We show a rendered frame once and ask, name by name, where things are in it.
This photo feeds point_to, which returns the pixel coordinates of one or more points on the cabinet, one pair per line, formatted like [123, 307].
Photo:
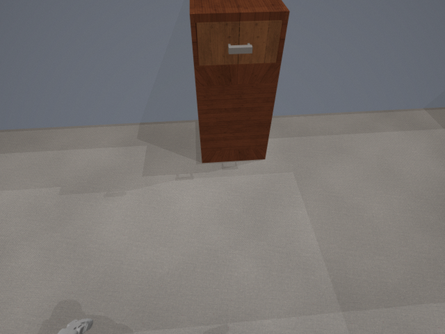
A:
[235, 102]

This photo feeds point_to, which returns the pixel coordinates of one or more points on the drawer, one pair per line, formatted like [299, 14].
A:
[213, 39]

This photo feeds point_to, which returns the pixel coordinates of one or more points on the handle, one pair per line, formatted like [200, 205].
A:
[240, 49]

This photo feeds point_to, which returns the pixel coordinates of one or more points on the robot left hand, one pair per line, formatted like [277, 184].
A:
[77, 327]

